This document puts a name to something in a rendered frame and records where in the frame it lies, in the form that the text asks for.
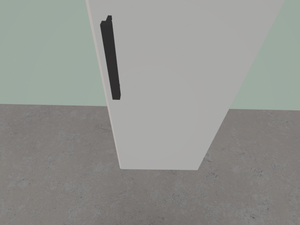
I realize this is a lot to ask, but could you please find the handle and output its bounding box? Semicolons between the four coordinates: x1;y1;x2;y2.
100;15;121;100

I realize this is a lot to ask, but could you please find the fridge door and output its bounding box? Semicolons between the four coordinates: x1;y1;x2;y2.
89;0;285;170

